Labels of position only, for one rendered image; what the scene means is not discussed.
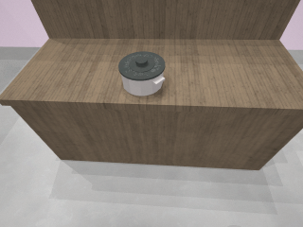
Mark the knob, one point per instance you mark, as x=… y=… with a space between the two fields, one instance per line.
x=141 y=61

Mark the lid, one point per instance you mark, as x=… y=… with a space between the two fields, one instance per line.
x=130 y=70

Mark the table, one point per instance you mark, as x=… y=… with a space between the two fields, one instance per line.
x=232 y=96

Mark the pot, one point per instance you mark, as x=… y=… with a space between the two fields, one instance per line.
x=143 y=87

